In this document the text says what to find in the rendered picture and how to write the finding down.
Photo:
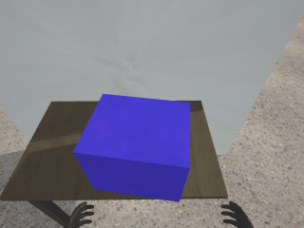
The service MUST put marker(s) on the right robot hand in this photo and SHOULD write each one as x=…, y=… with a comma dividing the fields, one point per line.
x=241, y=221

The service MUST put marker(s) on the table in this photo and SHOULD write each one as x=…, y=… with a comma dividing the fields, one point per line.
x=48, y=169

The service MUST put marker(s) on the left robot hand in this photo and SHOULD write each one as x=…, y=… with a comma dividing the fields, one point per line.
x=74, y=219

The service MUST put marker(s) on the carton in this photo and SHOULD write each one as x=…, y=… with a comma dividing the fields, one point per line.
x=137, y=146

